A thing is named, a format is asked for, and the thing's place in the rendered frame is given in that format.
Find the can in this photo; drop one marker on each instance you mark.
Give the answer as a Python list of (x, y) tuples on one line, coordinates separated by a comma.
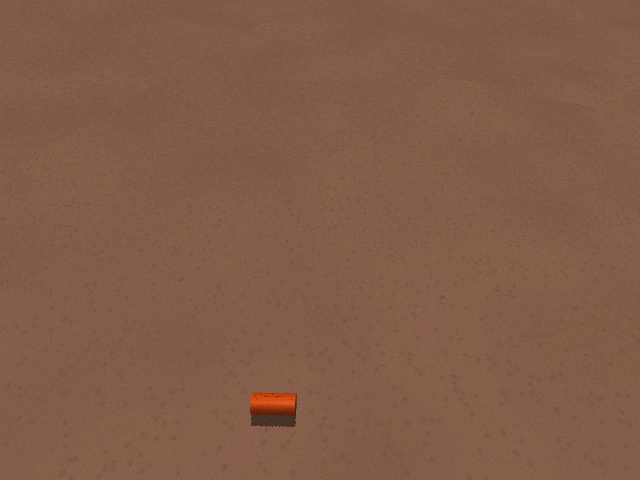
[(273, 404)]

